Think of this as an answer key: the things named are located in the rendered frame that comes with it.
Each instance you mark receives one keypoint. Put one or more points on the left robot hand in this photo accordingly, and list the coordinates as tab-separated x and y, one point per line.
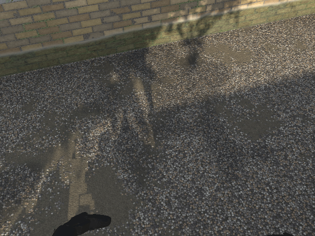
81	223

